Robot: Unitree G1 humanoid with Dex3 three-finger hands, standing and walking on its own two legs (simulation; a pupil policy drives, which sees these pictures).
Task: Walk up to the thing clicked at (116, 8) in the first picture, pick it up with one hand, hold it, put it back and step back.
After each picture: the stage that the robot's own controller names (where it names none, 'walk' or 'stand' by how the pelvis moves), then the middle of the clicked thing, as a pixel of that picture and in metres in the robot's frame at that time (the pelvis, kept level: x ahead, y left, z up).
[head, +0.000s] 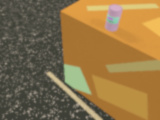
stand; (113, 18) +0.74 -0.15 +0.04
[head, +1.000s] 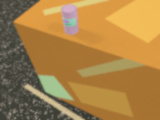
walk; (70, 20) +0.65 +0.09 +0.07
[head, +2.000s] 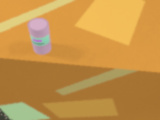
rise first; (40, 37) +0.49 +0.15 +0.08
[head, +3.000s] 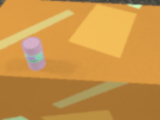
stand; (34, 54) +0.46 +0.19 +0.05
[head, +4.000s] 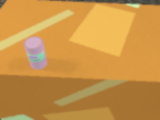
stand; (36, 53) +0.47 +0.19 +0.04
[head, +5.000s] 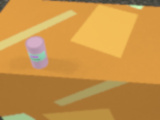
stand; (37, 53) +0.48 +0.19 +0.04
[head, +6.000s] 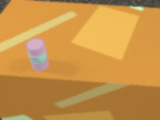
stand; (38, 55) +0.47 +0.18 +0.04
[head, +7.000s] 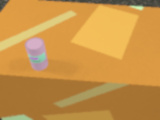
rise first; (37, 54) +0.47 +0.18 +0.04
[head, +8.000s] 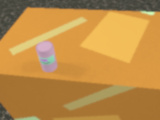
rise first; (47, 57) +0.47 +0.19 +0.04
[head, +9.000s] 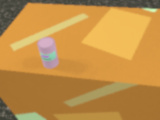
go down; (48, 53) +0.48 +0.18 +0.05
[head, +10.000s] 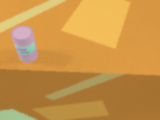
go down; (25, 45) +0.48 +0.17 +0.06
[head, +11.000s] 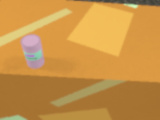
go down; (33, 52) +0.48 +0.17 +0.06
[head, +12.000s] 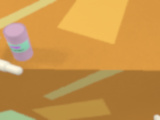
close in; (19, 42) +0.47 +0.19 +0.09
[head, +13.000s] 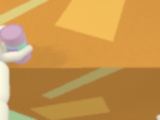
lift; (16, 45) +0.45 +0.19 +0.09
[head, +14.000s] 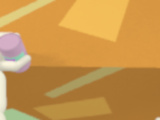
lift; (15, 54) +0.42 +0.20 +0.10
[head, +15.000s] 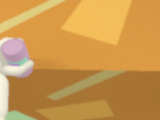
lift; (18, 59) +0.40 +0.20 +0.09
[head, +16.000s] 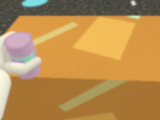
lift; (24, 56) +0.32 +0.17 +0.22
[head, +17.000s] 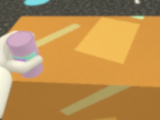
hold; (26, 55) +0.33 +0.16 +0.22
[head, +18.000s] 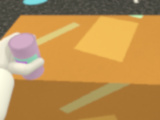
crouch; (27, 57) +0.33 +0.16 +0.21
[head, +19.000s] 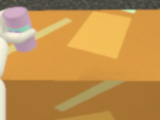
crouch; (20, 30) +0.42 +0.18 +0.23
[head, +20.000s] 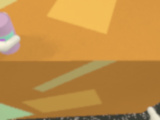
lower; (3, 34) +0.48 +0.20 +0.09
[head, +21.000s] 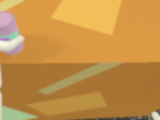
lower; (8, 34) +0.48 +0.20 +0.10
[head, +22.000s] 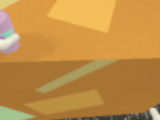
lower; (3, 32) +0.49 +0.20 +0.11
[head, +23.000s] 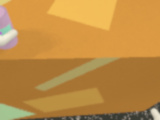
lower; (1, 28) +0.49 +0.21 +0.11
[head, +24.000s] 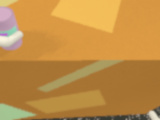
loosen; (6, 29) +0.49 +0.20 +0.11
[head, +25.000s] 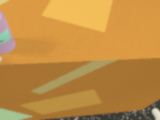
rise; out of the picture +0.48 +0.20 +0.11
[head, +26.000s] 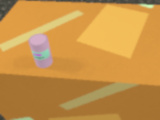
sink last; (41, 51) +0.46 +0.18 +0.08
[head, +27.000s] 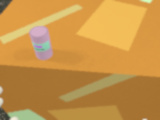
stand; (41, 43) +0.49 +0.18 +0.09
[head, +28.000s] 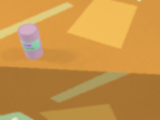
stand; (31, 42) +0.49 +0.19 +0.10
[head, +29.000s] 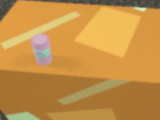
stand; (42, 50) +0.50 +0.18 +0.04
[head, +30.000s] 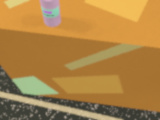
walk; (50, 9) +0.59 +0.13 +0.07
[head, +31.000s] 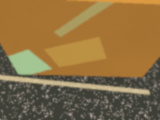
walk; out of the picture +0.84 +0.22 +0.07
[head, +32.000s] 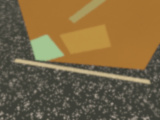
stand; out of the picture +1.14 +0.17 +0.06
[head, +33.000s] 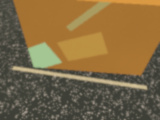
stand; out of the picture +1.12 +0.17 +0.04
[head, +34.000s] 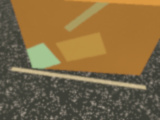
stand; out of the picture +1.12 +0.18 +0.04
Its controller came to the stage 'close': yes
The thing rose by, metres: 0.20
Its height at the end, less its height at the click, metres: +0.00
